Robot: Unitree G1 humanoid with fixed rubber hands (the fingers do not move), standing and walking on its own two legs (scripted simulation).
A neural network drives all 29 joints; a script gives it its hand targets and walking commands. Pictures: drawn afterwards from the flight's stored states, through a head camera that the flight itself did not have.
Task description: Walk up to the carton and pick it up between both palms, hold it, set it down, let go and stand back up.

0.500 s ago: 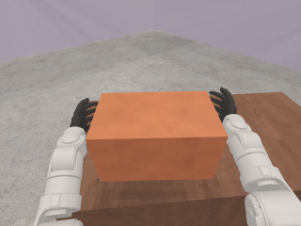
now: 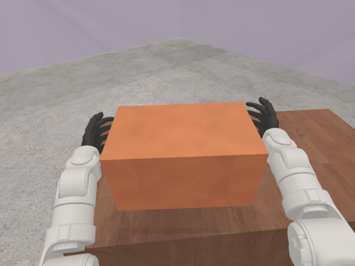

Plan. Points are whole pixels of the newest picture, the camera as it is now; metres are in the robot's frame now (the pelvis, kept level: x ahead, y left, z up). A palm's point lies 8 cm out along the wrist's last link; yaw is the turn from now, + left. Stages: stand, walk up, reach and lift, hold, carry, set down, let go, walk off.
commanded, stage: hold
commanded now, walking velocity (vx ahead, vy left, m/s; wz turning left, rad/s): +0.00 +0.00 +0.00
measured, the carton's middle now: (182, 154) +0.36 +0.01 +0.13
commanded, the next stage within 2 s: none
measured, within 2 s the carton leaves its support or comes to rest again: neither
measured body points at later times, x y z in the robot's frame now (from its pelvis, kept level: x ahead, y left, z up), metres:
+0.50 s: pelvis +0.00 +0.00 +0.00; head -0.07 +0.02 +0.44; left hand +0.36 +0.21 +0.18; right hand +0.38 -0.19 +0.19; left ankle +0.04 +0.11 -0.75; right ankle +0.00 -0.13 -0.75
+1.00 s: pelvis +0.00 +0.00 +0.00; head -0.07 +0.02 +0.45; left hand +0.36 +0.21 +0.18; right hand +0.38 -0.19 +0.19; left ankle +0.04 +0.11 -0.75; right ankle +0.00 -0.13 -0.75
